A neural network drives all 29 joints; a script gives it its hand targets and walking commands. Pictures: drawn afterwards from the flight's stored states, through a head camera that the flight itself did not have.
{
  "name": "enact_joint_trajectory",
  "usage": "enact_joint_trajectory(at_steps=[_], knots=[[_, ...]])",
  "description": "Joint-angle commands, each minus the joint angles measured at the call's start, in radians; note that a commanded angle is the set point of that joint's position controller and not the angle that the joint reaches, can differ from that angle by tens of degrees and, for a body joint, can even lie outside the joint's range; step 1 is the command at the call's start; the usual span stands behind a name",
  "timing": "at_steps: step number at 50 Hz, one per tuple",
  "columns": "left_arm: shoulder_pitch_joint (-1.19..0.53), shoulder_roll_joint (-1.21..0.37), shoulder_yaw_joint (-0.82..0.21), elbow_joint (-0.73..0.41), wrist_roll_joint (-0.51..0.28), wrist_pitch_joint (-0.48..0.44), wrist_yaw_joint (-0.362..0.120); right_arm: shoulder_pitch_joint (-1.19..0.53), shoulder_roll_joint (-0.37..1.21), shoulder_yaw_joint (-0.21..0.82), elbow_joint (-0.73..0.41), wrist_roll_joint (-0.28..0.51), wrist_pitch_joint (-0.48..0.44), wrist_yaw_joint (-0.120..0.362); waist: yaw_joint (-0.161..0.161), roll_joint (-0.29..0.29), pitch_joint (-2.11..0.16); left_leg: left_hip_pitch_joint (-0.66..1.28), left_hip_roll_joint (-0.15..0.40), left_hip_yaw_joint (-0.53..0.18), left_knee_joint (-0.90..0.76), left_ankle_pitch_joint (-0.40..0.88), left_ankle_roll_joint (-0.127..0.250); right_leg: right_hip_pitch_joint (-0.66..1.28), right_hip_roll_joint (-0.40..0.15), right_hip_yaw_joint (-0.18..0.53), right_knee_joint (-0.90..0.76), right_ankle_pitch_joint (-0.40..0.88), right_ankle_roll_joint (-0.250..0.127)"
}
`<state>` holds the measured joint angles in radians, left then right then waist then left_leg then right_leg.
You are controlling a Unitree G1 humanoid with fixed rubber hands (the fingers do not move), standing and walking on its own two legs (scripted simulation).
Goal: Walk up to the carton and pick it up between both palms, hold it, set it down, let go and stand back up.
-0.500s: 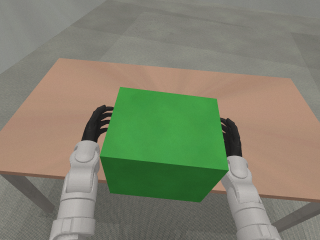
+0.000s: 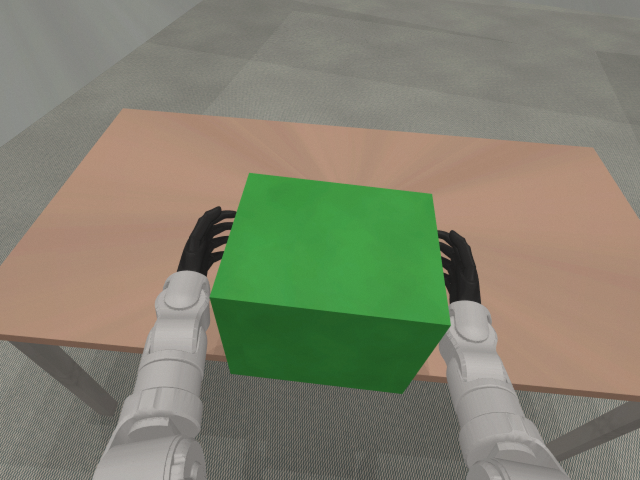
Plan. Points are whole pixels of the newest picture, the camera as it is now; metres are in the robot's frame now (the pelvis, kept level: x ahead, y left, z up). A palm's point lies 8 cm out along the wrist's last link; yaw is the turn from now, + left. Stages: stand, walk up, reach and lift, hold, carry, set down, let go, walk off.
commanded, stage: set down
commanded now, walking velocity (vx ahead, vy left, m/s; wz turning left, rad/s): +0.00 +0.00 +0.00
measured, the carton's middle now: (328, 286) +0.38 +0.00 +0.01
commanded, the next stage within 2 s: none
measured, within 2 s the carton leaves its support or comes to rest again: rests again in 1.46 s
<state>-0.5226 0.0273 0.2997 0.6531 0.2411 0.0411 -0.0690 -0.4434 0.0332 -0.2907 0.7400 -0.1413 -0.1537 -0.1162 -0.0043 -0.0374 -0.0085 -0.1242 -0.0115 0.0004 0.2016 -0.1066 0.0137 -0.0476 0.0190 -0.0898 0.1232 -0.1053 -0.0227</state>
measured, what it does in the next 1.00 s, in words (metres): stands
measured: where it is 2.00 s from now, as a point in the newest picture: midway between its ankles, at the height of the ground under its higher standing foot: outside the picture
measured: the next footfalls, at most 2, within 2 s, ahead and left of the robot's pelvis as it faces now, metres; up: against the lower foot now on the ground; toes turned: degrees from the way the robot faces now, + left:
none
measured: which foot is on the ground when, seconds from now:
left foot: down 0.00-1.00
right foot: down 0.00-1.00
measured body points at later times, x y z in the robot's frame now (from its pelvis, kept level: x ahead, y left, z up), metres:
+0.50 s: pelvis +0.00 +0.00 +0.00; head +0.05 +0.01 +0.45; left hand +0.41 +0.18 +0.03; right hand +0.38 -0.17 +0.03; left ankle +0.00 +0.11 -0.75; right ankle -0.03 -0.10 -0.75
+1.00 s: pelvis +0.00 +0.01 -0.01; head +0.09 +0.01 +0.43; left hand +0.42 +0.18 +0.01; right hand +0.40 -0.17 +0.00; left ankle +0.00 +0.11 -0.75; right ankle -0.03 -0.10 -0.75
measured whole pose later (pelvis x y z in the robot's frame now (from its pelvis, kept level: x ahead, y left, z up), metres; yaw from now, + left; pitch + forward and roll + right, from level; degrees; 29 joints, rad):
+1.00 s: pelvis +0.00 +0.01 -0.01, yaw +1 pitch +21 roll -1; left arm -0.76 0.11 0.38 1.18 0.22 -0.31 -0.04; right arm -0.61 0.07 -0.55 0.90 -0.40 -0.29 -0.09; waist -0.02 0.02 -0.18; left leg -0.51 -0.02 -0.02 0.20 -0.05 0.02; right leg -0.42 0.01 -0.11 0.11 -0.05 -0.02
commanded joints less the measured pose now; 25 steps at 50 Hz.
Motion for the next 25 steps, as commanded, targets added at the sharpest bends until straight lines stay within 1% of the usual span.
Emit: enact_joint_trajectory(at_steps=[1, 6, 12, 18, 25], knots=[[-0.635, -0.434, -0.27, -0.1, -0.015, -0.159, -0.052, -0.67, 0.435, 0.328, -0.166, -0.066, -0.127, 0.109, -0.006, 0.066, -0.518, 0.084, -0.001, -0.02, 0.018, 0.305, -0.034, 0.241, -0.002, 0.02, 0.087, 0.499, 0.058], [-0.682, -0.458, -0.263, -0.014, -0.018, -0.233, -0.049, -0.69, 0.47, 0.305, -0.113, -0.108, -0.153, 0.11, -0.015, 0.066, -0.574, 0.065, 0.004, -0.03, 0.026, 0.344, -0.035, 0.222, -0.004, 0.021, 0.085, 0.521, 0.05], [-0.72, -0.476, -0.249, 0.083, -0.022, -0.294, -0.051, -0.711, 0.505, 0.293, -0.069, -0.141, -0.169, 0.114, -0.02, 0.058, -0.621, 0.019, 0.01, -0.041, 0.031, 0.359, -0.028, 0.215, -0.009, 0.025, 0.092, 0.545, 0.044], [-0.748, -0.478, -0.225, 0.164, -0.019, -0.332, -0.054, -0.729, 0.525, 0.278, -0.033, -0.164, -0.177, 0.121, -0.015, 0.06, -0.643, -0.026, 0.015, -0.048, 0.032, 0.352, -0.02, 0.2, -0.015, 0.03, 0.101, 0.55, 0.04], [-0.783, -0.468, -0.193, 0.23, -0.009, -0.362, -0.053, -0.754, 0.534, 0.242, -0.004, -0.195, -0.186, 0.13, -0.008, 0.066, -0.676, -0.057, 0.019, -0.051, 0.034, 0.345, -0.014, 0.164, -0.018, 0.032, 0.108, 0.54, 0.038]])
